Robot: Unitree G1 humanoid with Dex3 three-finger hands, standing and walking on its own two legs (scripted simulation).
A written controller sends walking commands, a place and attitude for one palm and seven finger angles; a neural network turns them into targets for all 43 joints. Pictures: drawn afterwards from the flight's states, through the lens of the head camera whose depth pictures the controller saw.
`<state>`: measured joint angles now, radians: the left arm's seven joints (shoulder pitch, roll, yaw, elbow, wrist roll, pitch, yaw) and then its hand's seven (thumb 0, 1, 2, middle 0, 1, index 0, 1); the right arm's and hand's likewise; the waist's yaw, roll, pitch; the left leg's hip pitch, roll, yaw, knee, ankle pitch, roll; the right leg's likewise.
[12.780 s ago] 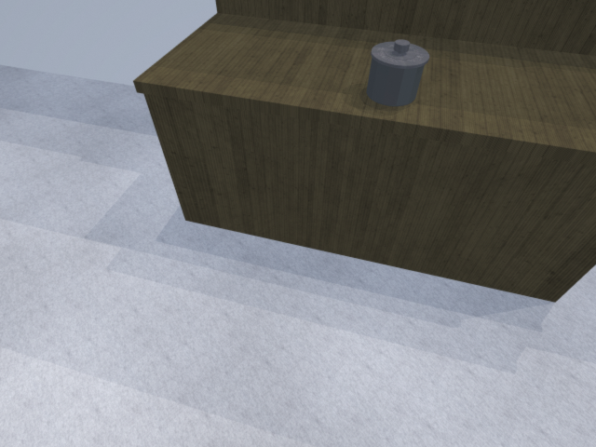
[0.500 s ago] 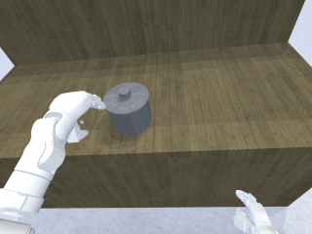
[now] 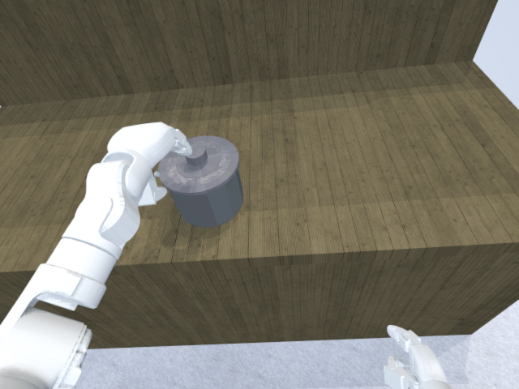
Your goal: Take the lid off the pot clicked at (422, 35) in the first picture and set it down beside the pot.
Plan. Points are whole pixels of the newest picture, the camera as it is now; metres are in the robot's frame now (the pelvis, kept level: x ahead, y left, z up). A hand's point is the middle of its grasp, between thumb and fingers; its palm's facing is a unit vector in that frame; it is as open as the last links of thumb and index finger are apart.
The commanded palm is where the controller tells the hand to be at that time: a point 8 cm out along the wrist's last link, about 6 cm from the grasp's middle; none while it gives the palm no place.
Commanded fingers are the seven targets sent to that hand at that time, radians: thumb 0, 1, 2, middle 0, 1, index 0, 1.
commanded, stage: move the open hand above the knob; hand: left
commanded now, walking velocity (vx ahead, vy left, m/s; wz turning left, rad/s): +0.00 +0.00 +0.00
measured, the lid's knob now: (195, 154) +0.52 +0.16 +0.07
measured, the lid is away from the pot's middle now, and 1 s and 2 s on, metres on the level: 0.00 0.00 0.00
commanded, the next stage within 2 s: lower the open fingers around the knob in 1.40 s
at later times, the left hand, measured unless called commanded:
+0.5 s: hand (171, 150) +0.45 +0.17 +0.14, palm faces -0.26 -0.07 -0.96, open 10.1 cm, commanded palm +0.45 +0.18 +0.20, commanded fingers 0.00 -0.32 1.47 -0.84 -0.08 -0.84 -0.08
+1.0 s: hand (180, 135) +0.49 +0.16 +0.14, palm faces -0.27 -0.07 -0.96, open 10.2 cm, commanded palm +0.48 +0.17 +0.20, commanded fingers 0.00 -0.32 1.47 -0.84 -0.08 -0.84 -0.08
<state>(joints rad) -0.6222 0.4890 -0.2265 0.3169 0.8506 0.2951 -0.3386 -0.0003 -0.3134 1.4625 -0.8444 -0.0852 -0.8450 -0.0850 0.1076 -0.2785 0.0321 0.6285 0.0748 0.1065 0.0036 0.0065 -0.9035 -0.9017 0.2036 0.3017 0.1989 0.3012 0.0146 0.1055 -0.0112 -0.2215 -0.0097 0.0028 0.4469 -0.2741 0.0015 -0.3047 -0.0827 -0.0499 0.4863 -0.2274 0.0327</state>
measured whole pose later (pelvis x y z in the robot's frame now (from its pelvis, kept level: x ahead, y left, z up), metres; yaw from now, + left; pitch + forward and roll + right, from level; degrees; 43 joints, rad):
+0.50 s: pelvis +0.01 +0.00 +0.00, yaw +0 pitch +5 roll +1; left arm -0.86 0.46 -0.25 0.62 0.87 0.29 -0.35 0.00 -0.31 1.46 -0.84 -0.08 -0.84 -0.08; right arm 0.15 -0.29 0.02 0.66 0.09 0.13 0.00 0.00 -0.90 -0.90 0.20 0.30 0.20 0.30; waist -0.02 0.09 -0.03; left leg -0.27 -0.01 0.00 0.47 -0.29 0.00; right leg -0.35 -0.08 -0.05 0.50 -0.24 0.03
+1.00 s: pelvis +0.01 +0.01 +0.00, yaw -2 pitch +8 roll +0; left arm -1.02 0.45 -0.21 0.84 0.90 0.22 -0.31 0.00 -0.31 1.46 -0.84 -0.08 -0.84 -0.08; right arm 0.23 -0.28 0.00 0.71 0.08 0.14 0.00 0.00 -0.90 -0.90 0.20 0.30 0.20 0.30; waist -0.06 0.08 -0.05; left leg -0.32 -0.01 0.03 0.47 -0.29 0.02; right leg -0.40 -0.08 -0.02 0.47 -0.21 0.05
